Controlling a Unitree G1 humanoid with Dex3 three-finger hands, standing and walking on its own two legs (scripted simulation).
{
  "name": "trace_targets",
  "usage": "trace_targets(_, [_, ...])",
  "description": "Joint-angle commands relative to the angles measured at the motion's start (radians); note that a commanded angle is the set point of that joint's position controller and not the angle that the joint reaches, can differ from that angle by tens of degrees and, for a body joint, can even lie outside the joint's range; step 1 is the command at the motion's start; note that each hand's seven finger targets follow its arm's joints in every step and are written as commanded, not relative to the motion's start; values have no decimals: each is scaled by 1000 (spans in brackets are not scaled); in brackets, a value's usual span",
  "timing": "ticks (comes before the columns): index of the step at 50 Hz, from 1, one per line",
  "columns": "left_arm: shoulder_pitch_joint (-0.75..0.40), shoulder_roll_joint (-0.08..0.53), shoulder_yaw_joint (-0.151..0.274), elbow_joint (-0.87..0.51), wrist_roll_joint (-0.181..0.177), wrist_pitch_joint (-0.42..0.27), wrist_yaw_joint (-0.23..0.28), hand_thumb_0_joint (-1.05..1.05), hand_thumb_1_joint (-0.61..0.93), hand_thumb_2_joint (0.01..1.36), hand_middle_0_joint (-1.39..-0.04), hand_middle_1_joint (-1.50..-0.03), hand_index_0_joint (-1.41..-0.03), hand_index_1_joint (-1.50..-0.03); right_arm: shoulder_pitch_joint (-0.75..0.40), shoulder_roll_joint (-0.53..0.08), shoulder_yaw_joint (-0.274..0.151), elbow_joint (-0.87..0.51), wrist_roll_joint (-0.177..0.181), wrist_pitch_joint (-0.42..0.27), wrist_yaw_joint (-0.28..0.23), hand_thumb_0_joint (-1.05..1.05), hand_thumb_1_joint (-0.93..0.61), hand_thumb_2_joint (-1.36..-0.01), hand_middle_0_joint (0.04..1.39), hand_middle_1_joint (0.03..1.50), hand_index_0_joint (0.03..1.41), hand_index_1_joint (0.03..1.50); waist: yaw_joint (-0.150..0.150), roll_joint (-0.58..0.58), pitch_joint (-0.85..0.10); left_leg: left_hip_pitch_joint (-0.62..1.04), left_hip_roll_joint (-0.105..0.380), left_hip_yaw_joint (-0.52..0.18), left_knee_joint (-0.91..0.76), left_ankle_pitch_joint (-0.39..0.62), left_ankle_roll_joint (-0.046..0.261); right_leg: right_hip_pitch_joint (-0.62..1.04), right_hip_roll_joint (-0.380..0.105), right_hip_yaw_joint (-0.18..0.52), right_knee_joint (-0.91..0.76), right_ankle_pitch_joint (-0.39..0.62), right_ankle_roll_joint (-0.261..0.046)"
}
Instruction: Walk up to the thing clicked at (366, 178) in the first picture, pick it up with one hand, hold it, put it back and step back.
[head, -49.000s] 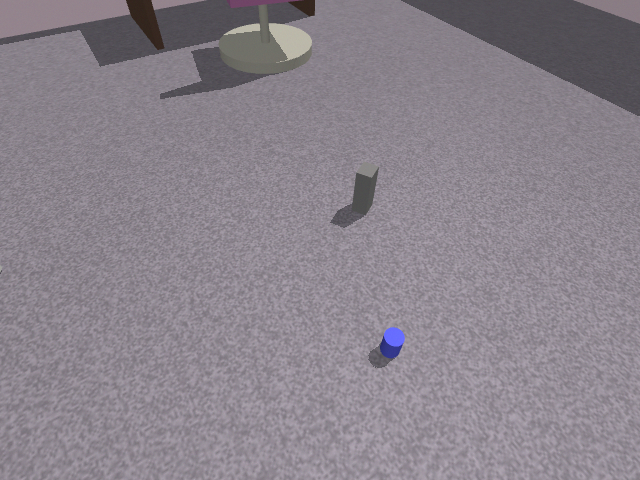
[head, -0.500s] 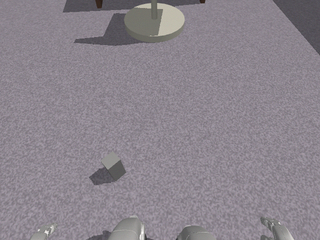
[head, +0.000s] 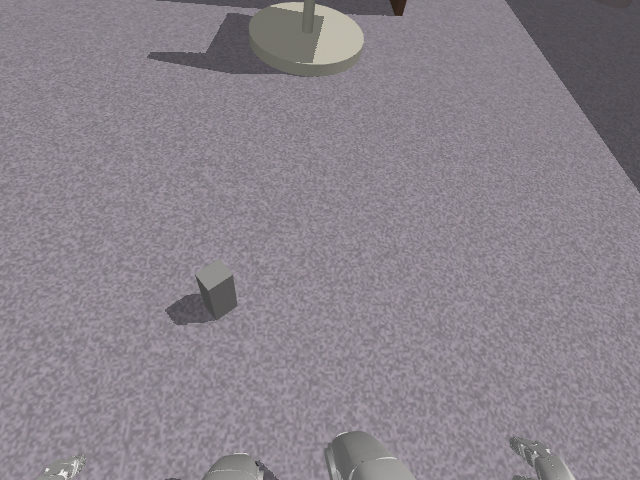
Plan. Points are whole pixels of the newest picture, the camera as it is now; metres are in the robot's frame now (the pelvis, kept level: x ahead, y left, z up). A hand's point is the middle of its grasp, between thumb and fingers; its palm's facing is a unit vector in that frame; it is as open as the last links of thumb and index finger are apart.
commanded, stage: step back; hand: left
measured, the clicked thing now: (217, 291) +0.64 +0.24 -0.66
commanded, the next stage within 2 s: none
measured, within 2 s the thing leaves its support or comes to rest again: neither
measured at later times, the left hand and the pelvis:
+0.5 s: hand out of the picture -0.06 +0.22 -0.14, palm faces +0.01 -0.90 -0.43, open 7.4 cm; pelvis -0.17 -0.05 -0.01, yaw +2 degrees
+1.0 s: hand out of the picture -0.29 +0.18 -0.16, palm faces +0.01 -0.91 -0.41, open 7.4 cm; pelvis -0.33 -0.09 -0.01, yaw -1 degrees
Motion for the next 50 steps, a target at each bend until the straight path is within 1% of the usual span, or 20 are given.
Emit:
trace_targets(1, [15,152,47,-89,3,-29,9,0,900,900,-200,-300,-200,-300,17,-270,-82,-95,9,-21,-30,0,-900,-900,200,300,200,300,-43,193,-208,271,239,-200,-104,358,236,-66,-46,-20,-135,-32,35])
trace_targets(6, [72,151,50,-47,1,-34,-5,0,900,900,-200,-300,-200,-300,-24,-312,-90,-122,-3,3,-20,0,-900,-900,200,300,200,300,-35,272,-230,102,222,-179,-87,157,189,172,-105,-144,-510,-2,8])
trace_targets(9, [219,152,59,22,8,-37,-10,0,900,900,-200,-300,-200,-300,-77,-310,-84,-128,13,22,-15,0,-900,-900,200,300,200,300,38,236,-259,-41,164,-149,-10,6,108,350,-105,-182,-781,171,-45])
trace_targets(11, [127,310,95,-38,25,-38,-16,0,900,900,-200,-300,-200,-300,-93,-206,-60,-160,32,20,-24,0,-900,-900,200,300,200,300,43,-191,-143,-294,-133,-62,341,-334,-13,187,-406,316,-941,-24,-185])
trace_targets(12, [25,378,106,-80,35,-36,-9,0,900,900,-200,-300,-200,-300,-90,-258,-81,-143,20,23,-41,0,-900,-900,200,300,200,300,58,-249,-86,-212,-95,-122,561,-397,-39,-43,-557,462,-1016,-49,-311])
trace_targets(16, [-162,203,65,-119,24,-48,6,0,900,900,-200,-300,-200,-300,70,-232,-61,-46,35,18,-30,0,-900,-900,200,300,200,300,-72,-100,-59,-197,-153,-153,678,-200,-33,35,-310,8,-858,255,-164])
trace_targets(22, [21,171,60,-106,26,-40,26,0,900,900,-200,-300,-200,-300,26,-199,-38,-82,19,-9,-33,0,-900,-900,200,300,200,300,47,-149,-183,-240,-79,-53,319,-315,-50,439,-359,15,-720,628,-217])
trace_targets(25, [-21,190,57,-126,9,-28,27,0,900,900,-200,-300,-200,-300,113,-204,-46,-54,13,-18,-29,0,-900,-900,200,300,200,300,10,-154,-262,-84,-32,-6,4,-189,-21,451,-382,24,-614,694,-197])
trace_targets(27, [-42,174,38,-140,1,-11,18,0,900,900,-200,-300,-200,-300,149,-221,-63,-28,8,-18,-27,0,-900,-900,200,300,200,300,-4,-60,-279,81,-31,-18,-178,97,-2,316,-313,-38,-525,563,-131])
trace_targets(29, [-30,120,23,-149,-13,-9,15,0,900,900,-200,-300,-200,-300,78,-373,-93,-58,-11,-9,-22,0,-900,-900,200,300,200,300,14,270,-239,203,305,-454,-190,323,171,-72,-72,-192,-284,-80,-37])
trace_targets(30, [-110,171,45,-155,-3,-7,30,0,900,900,-200,-300,-200,-300,77,-437,-102,-78,-11,-8,-19,0,-900,-900,200,300,200,300,-63,308,-220,-3,414,-571,-217,310,302,16,-82,-74,-107,-235,-21])
trace_targets(31, [-113,197,50,-136,0,-5,27,0,900,900,-200,-300,-200,-300,20,-397,-98,-79,-9,-16,-30,0,-900,-900,200,300,200,300,-34,257,-160,-93,419,-555,-231,274,306,52,-104,-4,1,-184,-28])
trace_targets(34, [-13,162,44,-82,-18,-6,13,0,900,900,-200,-300,-200,-300,-57,-281,-60,-95,-11,-14,-35,0,-900,-900,200,300,200,300,34,169,-160,-9,224,-211,-133,389,198,-1,-31,-3,71,-44,-38])
trace_targets(40, [0,140,27,-57,-2,-48,9,0,900,900,-200,-300,-200,-300,21,-270,-68,-81,-7,7,-17,0,-900,-900,200,300,200,300,-42,262,-222,216,204,-199,-89,189,219,33,-98,-123,-392,-52,17])
trace_targets(44, [109,138,31,47,7,-86,16,0,900,900,-200,-300,-200,-300,-25,-282,-69,-68,4,39,-2,0,-900,-900,200,300,200,300,4,227,-272,107,140,-113,65,65,128,297,-83,-213,-908,180,-22])
trace_targets(45, [108,183,43,61,23,-91,16,0,900,900,-200,-300,-200,-300,-11,-237,-55,-72,7,41,-1,0,-900,-900,200,300,200,300,-4,134,-236,-77,87,-97,140,-76,85,381,-136,-66,-869,149,-51])
trace_targets(46, [111,258,63,46,35,-94,15,0,900,900,-200,-300,-200,-300,-10,-184,-37,-93,13,34,0,0,-900,-900,200,300,200,300,6,-84,-193,-307,-42,-67,263,-287,19,399,-317,235,-904,13,-110])
trace_targets(47, [21,356,80,6,33,-89,18,0,900,900,-200,-300,-200,-300,-88,-218,-53,-103,8,34,-15,0,-900,-900,200,300,200,300,53,-145,-140,-219,-40,-153,378,-366,-23,95,-531,411,-968,-102,-262])
trace_targets(48, [-61,355,76,-14,32,-90,21,0,900,900,-200,-300,-200,-300,-95,-278,-78,-82,7,35,-14,0,-900,-900,200,300,200,300,29,-148,-49,-117,-2,-187,497,-325,-30,-105,-567,460,-1020,-201,-293])
trace_targets(50, [-125,253,49,-25,29,-103,23,0,900,900,-200,-300,-200,-300,-56,-269,-74,-41,21,26,-2,0,-900,-900,200,300,200,300,-25,-16,-20,-142,-58,-174,531,-225,-22,3,-419,169,-915,85,-223])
